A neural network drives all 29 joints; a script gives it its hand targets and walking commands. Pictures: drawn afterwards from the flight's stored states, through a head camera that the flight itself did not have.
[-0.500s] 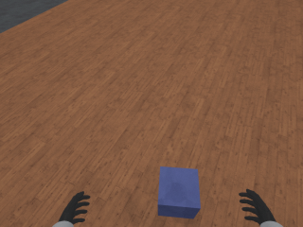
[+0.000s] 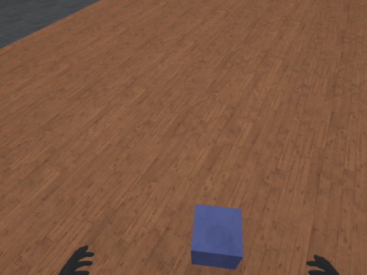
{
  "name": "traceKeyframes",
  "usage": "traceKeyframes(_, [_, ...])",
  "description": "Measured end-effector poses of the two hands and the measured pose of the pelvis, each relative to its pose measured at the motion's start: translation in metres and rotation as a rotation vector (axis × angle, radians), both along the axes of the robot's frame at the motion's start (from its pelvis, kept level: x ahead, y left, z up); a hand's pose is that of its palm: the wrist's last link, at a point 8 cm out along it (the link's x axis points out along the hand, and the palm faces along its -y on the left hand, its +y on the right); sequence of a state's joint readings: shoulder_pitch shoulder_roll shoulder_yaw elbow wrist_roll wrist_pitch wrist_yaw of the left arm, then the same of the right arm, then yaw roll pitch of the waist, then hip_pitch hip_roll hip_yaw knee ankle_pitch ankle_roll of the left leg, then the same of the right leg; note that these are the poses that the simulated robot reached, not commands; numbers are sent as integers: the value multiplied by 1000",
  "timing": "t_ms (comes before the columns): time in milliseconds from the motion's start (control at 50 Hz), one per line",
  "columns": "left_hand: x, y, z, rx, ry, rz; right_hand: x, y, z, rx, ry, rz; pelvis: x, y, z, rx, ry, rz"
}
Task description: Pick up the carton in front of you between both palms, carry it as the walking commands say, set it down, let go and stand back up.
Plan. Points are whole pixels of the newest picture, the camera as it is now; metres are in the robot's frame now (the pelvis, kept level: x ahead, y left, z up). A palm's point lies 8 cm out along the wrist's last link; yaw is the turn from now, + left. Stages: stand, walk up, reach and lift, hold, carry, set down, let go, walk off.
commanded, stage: stand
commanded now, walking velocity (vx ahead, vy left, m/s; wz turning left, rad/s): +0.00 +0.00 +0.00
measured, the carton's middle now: (215, 237) +0.39 -0.09 -0.65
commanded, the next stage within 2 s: none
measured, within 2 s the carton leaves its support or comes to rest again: neither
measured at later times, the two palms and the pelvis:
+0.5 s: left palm out of the picture +0.09 +0.30 -0.09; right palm out of the picture +0.08 -0.30 -0.10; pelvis -0.01 +0.00 +0.00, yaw +0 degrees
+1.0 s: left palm out of the picture +0.08 +0.31 -0.09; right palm out of the picture +0.06 -0.31 -0.10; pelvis -0.02 +0.00 +0.01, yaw -1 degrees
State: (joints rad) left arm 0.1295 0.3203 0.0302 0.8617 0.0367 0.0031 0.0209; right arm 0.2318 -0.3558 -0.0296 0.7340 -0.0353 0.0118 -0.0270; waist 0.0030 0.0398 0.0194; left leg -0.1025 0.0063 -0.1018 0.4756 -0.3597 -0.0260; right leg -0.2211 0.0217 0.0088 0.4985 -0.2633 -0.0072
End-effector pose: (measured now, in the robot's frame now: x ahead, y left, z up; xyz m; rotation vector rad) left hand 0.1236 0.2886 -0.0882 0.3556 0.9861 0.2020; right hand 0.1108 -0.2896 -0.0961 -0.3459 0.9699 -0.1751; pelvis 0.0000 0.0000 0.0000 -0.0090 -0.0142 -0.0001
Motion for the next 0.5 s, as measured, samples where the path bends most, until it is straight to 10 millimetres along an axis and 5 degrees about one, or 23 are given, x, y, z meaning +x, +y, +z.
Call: traceKeyframes(500, [-33,12,-4,4,79,34,-34,-10,-2,-22,74,-16,-14,0,5,4,-23,-8])
